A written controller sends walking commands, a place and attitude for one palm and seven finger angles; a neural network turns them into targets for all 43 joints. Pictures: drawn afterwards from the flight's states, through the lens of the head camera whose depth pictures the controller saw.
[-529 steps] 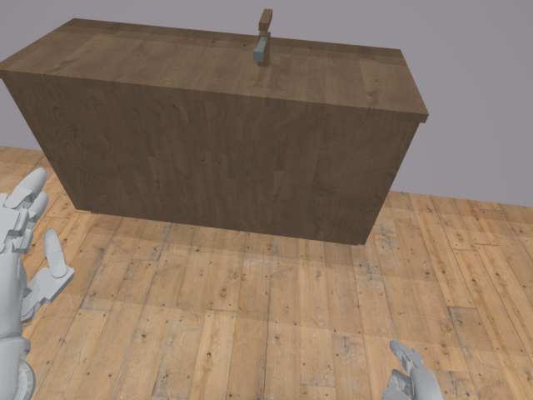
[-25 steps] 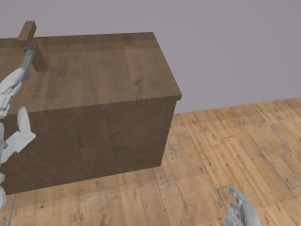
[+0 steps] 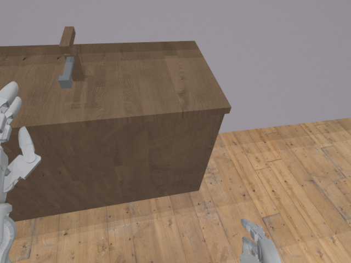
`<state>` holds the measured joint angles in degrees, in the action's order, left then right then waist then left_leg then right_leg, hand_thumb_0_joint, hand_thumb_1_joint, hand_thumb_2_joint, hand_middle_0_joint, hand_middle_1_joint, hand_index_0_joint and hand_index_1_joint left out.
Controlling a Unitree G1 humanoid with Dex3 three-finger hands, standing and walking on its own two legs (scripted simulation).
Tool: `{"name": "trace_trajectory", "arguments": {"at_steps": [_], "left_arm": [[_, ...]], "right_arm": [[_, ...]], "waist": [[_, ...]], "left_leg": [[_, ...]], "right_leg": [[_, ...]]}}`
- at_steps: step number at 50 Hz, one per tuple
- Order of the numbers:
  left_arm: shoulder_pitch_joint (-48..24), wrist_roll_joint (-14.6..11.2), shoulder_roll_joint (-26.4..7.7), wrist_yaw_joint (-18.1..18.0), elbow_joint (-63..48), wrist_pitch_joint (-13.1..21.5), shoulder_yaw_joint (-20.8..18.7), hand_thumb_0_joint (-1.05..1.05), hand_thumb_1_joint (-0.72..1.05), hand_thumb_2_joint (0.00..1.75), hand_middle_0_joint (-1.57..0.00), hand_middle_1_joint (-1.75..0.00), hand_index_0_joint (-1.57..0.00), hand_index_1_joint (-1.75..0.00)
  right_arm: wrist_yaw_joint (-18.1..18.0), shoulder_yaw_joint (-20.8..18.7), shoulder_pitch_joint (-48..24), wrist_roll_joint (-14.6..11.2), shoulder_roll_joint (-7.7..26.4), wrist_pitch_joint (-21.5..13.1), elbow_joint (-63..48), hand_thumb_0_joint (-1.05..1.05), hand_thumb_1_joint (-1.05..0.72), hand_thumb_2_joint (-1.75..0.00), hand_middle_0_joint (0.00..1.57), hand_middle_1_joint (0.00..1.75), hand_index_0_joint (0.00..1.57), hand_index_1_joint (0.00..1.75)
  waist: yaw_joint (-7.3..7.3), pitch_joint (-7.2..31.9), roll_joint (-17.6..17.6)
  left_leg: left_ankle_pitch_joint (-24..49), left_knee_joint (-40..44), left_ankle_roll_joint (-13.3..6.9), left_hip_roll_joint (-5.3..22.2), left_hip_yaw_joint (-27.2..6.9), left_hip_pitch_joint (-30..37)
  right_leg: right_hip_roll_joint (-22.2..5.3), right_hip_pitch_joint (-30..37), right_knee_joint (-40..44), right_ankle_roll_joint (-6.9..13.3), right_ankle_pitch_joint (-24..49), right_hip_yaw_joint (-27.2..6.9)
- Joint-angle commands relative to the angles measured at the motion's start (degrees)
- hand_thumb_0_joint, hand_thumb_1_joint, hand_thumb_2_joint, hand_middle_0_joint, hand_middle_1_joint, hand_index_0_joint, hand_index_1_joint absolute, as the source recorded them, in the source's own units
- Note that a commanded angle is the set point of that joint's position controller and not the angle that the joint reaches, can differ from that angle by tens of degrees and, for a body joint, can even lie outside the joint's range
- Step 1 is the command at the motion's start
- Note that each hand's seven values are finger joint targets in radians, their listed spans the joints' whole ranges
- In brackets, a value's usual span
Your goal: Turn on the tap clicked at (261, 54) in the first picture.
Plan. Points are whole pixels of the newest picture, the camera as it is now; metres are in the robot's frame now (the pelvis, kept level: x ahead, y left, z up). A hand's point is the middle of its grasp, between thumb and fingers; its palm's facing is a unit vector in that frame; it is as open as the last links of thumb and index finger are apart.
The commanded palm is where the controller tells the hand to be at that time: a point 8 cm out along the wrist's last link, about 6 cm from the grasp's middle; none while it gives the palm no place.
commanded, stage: come to a stop and stand still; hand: left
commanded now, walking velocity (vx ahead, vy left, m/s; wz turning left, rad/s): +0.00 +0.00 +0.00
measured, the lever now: (65, 81) +0.53 +0.40 +0.08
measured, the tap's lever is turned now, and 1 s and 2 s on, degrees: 0 0 0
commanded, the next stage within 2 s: look again from close up in 0.12 s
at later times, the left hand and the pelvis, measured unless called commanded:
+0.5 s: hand (60, 157) +0.24 +0.24 +0.16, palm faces +0.42 -0.83 -0.37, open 7.4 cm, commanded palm +0.18 +0.27 +0.17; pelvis +0.03 -0.02 +0.00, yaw +1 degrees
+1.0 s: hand (91, 123) +0.32 +0.22 +0.16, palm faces +0.38 -0.85 -0.37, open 7.4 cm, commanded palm +0.27 +0.25 +0.17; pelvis +0.10 -0.02 -0.01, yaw -2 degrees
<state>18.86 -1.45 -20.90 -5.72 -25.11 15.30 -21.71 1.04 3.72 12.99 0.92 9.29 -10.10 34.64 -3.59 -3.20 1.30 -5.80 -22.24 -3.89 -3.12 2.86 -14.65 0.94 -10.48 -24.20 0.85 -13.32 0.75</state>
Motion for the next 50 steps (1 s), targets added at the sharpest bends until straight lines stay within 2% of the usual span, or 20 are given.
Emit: {"name": "trace_trajectory", "arguments": {"at_steps": [1,5,6,9,12,15,17,19,22,25,32,34,39,42,45,46,47,48,49,50], "left_arm": [[-2.15,0.63,-6.61,-0.37,-5.65,0.51,-1.3,0.0,0.9,0.9,-0.2,-0.3,-0.2,-0.3],[-5.61,0.88,-8.46,-0.49,-6.42,-0.26,-2.7,0.0,0.9,0.9,-0.2,-0.3,-0.2,-0.3],[-7.09,0.8,-10.13,-0.51,-8.46,-0.27,-3.97,0.0,0.9,0.9,-0.2,-0.3,-0.2,-0.3],[-6.77,0.48,-9.42,-0.29,-11.46,-0.12,-3.3,0.0,0.9,0.9,-0.2,-0.3,-0.2,-0.3],[-5.28,0.4,-9.26,-0.33,-14.21,0.28,-3.13,0.0,0.9,0.9,-0.2,-0.3,-0.2,-0.3],[-2.7,0.54,-7.62,-0.48,-11.36,0.2,-1.94,0.0,0.9,0.9,-0.2,-0.3,-0.2,-0.3],[-3.15,0.72,-7.13,-0.59,-10.38,-0.2,-1.53,0.0,0.9,0.9,-0.2,-0.3,-0.2,-0.3],[-3.84,0.9,-7.91,-0.94,-9.66,-0.3,-2.2,0.0,0.9,0.9,-0.2,-0.3,-0.2,-0.3],[-3.3,0.53,-8.15,-0.92,-8.71,-0.39,-2.37,0.0,0.9,0.9,-0.2,-0.3,-0.2,-0.3],[-2.0,0.25,-8.09,-0.72,-9.29,-0.18,-2.14,0.0,0.9,0.9,-0.2,-0.3,-0.2,-0.3],[1.82,-1.01,-9.98,-0.69,-11.53,-0.29,-4.54,0.0,0.9,0.9,-0.2,-0.3,-0.2,-0.3],[2.87,-1.4,-10.22,-0.81,-11.31,-0.43,-4.94,0.0,0.9,0.9,-0.2,-0.3,-0.2,-0.3],[2.15,-1.81,-9.41,-0.8,-10.08,-0.65,-4.03,0.0,0.9,0.9,-0.2,-0.3,-0.2,-0.3],[-0.09,-1.75,-9.84,-0.88,-9.4,-0.55,-4.21,0.0,0.9,0.9,-0.2,-0.3,-0.2,-0.3],[-1.47,-1.68,-10.61,-1.05,-10.11,-0.05,-4.63,0.0,0.9,0.9,-0.2,-0.3,-0.2,-0.3],[-2.91,-1.73,-10.93,-1.03,-10.92,0.1,-4.82,0.0,0.9,0.9,-0.2,-0.3,-0.2,-0.3],[-2.05,-1.74,-11.16,-1.12,-11.4,0.23,-4.95,0.0,0.9,0.9,-0.2,-0.3,-0.2,-0.3],[-0.79,-1.82,-11.34,-1.2,-12.07,0.41,-5.17,0.0,0.9,0.9,-0.2,-0.3,-0.2,-0.3],[-0.43,-1.91,-11.21,-1.25,-13.4,0.49,-4.89,0.0,0.9,0.9,-0.2,-0.3,-0.2,-0.3],[0.01,-2.04,-10.69,-1.26,-13.56,0.42,-4.62,0.0,0.9,0.9,-0.2,-0.3,-0.2,-0.3]], "right_arm": [[-1.3,-4.47,-6.24,-0.45,9.29,-2.3,-9.49,0.0,-0.9,-0.9,0.2,0.3,0.2,0.3],[-2.08,-4.57,-6.53,-0.39,8.7,-0.5,-10.44,0.0,-0.9,-0.9,0.2,0.3,0.2,0.3],[-2.23,-4.51,-7.18,-0.16,8.5,-0.29,-10.83,0.0,-0.9,-0.9,0.2,0.3,0.2,0.3],[-2.34,-4.39,-7.75,0.04,8.3,0.03,-11.78,0.0,-0.9,-0.9,0.2,0.3,0.2,0.3],[-2.23,-4.32,-7.49,0.16,8.65,-0.54,-11.82,0.0,-0.9,-0.9,0.2,0.3,0.2,0.3],[-2.38,-4.78,-6.57,-0.2,9.47,-0.5,-11.26,0.0,-0.9,-0.9,0.2,0.3,0.2,0.3],[-2.6,-4.52,-6.94,-0.1,9.54,-0.27,-11.08,0.0,-0.9,-0.9,0.2,0.3,0.2,0.3],[-2.86,-4.41,-6.82,-0.36,9.19,-0.12,-10.98,0.0,-0.9,-0.9,0.2,0.3,0.2,0.3],[-3.08,-4.2,-6.82,-0.28,9.05,-0.05,-11.03,0.0,-0.9,-0.9,0.2,0.3,0.2,0.3],[-3.09,-4.27,-6.84,-0.39,9.23,0.07,-11.07,0.0,-0.9,-0.9,0.2,0.3,0.2,0.3],[-3.24,-4.33,-6.57,-0.41,9.28,0.92,-10.81,0.0,-0.9,-0.9,0.2,0.3,0.2,0.3],[-3.34,-4.69,-6.68,-0.43,9.49,1.53,-10.82,0.0,-0.9,-0.9,0.2,0.3,0.2,0.3],[-3.25,-5.23,-6.8,-0.66,10.03,2.75,-11.01,0.0,-0.9,-0.9,0.2,0.3,0.2,0.3],[-3.21,-5.32,-6.91,-0.94,10.06,3.31,-11.02,0.0,-0.9,-0.9,0.2,0.3,0.2,0.3],[-3.11,-5.63,-6.69,-1.33,10.44,3.81,-11.23,0.0,-0.9,-0.9,0.2,0.3,0.2,0.3],[-3.1,-5.63,-6.92,-1.41,10.61,3.97,-11.38,0.0,-0.9,-0.9,0.2,0.3,0.2,0.3],[-3.1,-5.62,-6.21,-1.48,10.6,4.19,-11.34,0.0,-0.9,-0.9,0.2,0.3,0.2,0.3],[-3.14,-5.58,-5.98,-1.47,10.45,4.37,-11.66,0.0,-0.9,-0.9,0.2,0.3,0.2,0.3],[-3.08,-5.65,-5.56,-1.31,10.05,4.36,-11.9,0.0,-0.9,-0.9,0.2,0.3,0.2,0.3],[-2.89,-5.76,-5.31,-1.08,9.76,4.13,-12.01,0.0,-0.9,-0.9,0.2,0.3,0.2,0.3]], "waist": [[1.6,4.15,-6.27],[1.52,4.08,-5.81],[1.55,4.53,-5.61],[1.54,6.3,-4.39],[1.95,8.25,-5.65],[2.08,7.24,-5.92],[2.17,5.5,-9.05],[1.78,5.92,-8.91],[1.86,6.93,-4.78],[1.93,7.61,-4.05],[2.11,13.02,-4.06],[2.28,14.05,-3.36],[2.98,10.2,-1.77],[3.1,8.42,0.26],[3.28,9.29,-0.5],[3.82,9.96,-4.16],[4.07,11.49,-6.04],[4.23,12.84,-8.72],[4.51,12.66,-10.97],[4.34,10.31,-12.48]], "left_leg": [[-27.1,14.37,5.66,9.14,-11.32,-0.76],[-28.26,14.67,5.33,8.82,-9.78,-3.55],[-25.39,13.41,5.67,7.97,-8.44,-1.4],[-19.43,8.53,4.81,6.11,-6.2,2.25],[-13.33,5.49,4.53,5.44,-6.55,6.96],[-20.84,7.47,4.34,6.33,-8.09,6.25],[-24.15,11.76,4.76,7.61,-10.5,3.98],[-24.52,12.9,4.01,8.34,-10.85,1.3],[-13.95,8.73,3.99,7.12,-8.98,4.64],[-12.3,7.25,3.76,6.86,-8.72,5.21],[8.38,0.07,3.48,5.56,-5.4,10.81],[5.7,-2.09,2.64,5.52,-4.54,9.88],[-1.13,-7.16,1.58,5.11,-3.1,4.61],[-1.17,-10.02,1.43,4.91,-2.09,1.81],[5.1,-9.34,0.69,5.67,-2.22,5.3],[9.75,-9.13,0.26,6.16,-2.65,9.04],[14.87,-8.27,-0.95,7.67,-5.27,14.27],[18.58,-7.27,-3.12,10.17,-8.91,19.19],[20.66,-5.14,-5.41,13.48,-13.06,22.29],[19.48,-1.73,-7.03,16.72,-17.33,21.22]], "right_leg": [[0.21,-1.34,3.42,1.02,-8.31,-1.91],[0.61,2.01,2.97,0.79,-7.36,-1.46],[0.47,0.91,4.18,0.96,-7.28,-1.79],[-0.97,-0.26,7.84,1.58,-7.52,-4.14],[-1.66,-3.17,9.39,2.06,-6.81,-5.86],[-1.03,-5.58,10.04,1.39,-12.09,-6.0],[0.51,-4.65,7.04,1.06,-9.63,-4.29],[0.88,-0.78,4.96,0.64,-5.6,-3.21],[-0.51,-1.19,7.49,0.84,-1.76,-4.31],[-1.17,-1.5,8.46,0.89,-2.03,-5.06],[-2.44,0.6,6.13,0.93,12.48,-5.27],[-3.25,1.41,4.78,1.44,12.16,-6.52],[-6.16,-0.36,3.27,3.64,8.88,-11.95],[-7.78,0.24,1.41,4.68,12.57,-14.58],[-7.08,-0.21,-4.44,4.14,20.91,-12.55],[-5.85,-2.54,-8.46,3.39,23.33,-10.37],[-3.52,-6.41,-14.23,2.28,23.31,-7.1],[-1.59,-11.71,-19.5,0.88,17.27,-4.25],[-0.85,-17.03,-23.88,0.12,4.15,-2.1],[-0.36,-20.43,-26.07,0.36,-9.76,-1.08]]}}
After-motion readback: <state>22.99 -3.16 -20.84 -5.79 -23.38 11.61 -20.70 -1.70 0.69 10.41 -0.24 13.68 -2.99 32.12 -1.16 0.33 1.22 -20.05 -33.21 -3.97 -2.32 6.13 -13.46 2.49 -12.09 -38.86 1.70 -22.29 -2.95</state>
